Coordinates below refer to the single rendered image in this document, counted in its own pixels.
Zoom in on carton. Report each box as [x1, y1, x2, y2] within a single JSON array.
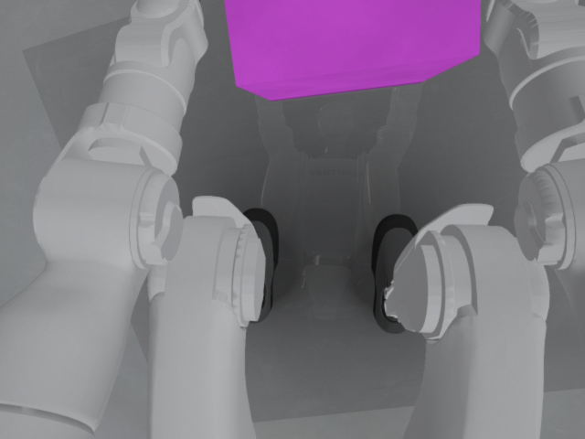
[[224, 0, 481, 102]]

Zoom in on right robot forearm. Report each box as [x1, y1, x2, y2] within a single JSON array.
[[483, 0, 585, 173]]

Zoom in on robot right shin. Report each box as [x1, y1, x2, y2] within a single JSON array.
[[384, 204, 549, 333]]

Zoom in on left robot upper arm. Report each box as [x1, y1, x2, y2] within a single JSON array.
[[0, 158, 184, 439]]

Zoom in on left robot forearm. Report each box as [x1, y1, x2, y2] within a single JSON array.
[[33, 0, 208, 247]]

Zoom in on right robot foot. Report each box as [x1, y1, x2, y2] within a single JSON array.
[[371, 214, 418, 334]]

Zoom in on right robot upper arm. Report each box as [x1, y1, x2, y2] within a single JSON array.
[[514, 158, 585, 361]]

